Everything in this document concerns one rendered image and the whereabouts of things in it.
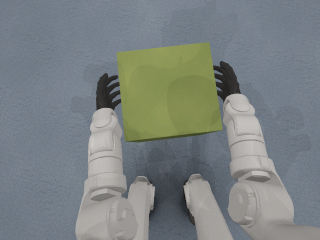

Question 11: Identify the left robot thigh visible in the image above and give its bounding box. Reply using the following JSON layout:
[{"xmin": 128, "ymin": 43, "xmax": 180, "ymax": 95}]
[{"xmin": 127, "ymin": 181, "xmax": 155, "ymax": 240}]

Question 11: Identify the robot right hand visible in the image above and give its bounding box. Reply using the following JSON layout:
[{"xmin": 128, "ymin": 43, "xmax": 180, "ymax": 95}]
[{"xmin": 213, "ymin": 61, "xmax": 241, "ymax": 103}]

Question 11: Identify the robot left shin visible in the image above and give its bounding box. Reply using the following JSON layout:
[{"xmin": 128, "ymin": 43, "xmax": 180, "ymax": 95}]
[{"xmin": 128, "ymin": 176, "xmax": 151, "ymax": 193}]

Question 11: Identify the robot left forearm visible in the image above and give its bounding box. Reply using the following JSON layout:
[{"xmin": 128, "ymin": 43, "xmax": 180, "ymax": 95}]
[{"xmin": 75, "ymin": 108, "xmax": 127, "ymax": 237}]

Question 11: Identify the robot left hand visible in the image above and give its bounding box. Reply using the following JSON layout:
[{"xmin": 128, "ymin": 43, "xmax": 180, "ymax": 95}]
[{"xmin": 96, "ymin": 73, "xmax": 121, "ymax": 110}]

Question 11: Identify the robot right forearm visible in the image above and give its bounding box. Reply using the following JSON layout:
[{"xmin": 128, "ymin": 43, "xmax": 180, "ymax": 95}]
[{"xmin": 222, "ymin": 93, "xmax": 294, "ymax": 217}]

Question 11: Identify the left robot upper arm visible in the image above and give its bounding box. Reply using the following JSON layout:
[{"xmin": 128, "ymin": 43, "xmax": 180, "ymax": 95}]
[{"xmin": 76, "ymin": 196, "xmax": 138, "ymax": 240}]

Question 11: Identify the carton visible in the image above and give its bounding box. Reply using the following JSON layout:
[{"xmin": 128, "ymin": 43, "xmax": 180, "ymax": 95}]
[{"xmin": 116, "ymin": 42, "xmax": 223, "ymax": 143}]

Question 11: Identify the right robot upper arm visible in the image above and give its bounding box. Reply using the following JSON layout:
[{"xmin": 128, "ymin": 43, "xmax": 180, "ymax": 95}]
[{"xmin": 227, "ymin": 180, "xmax": 320, "ymax": 240}]

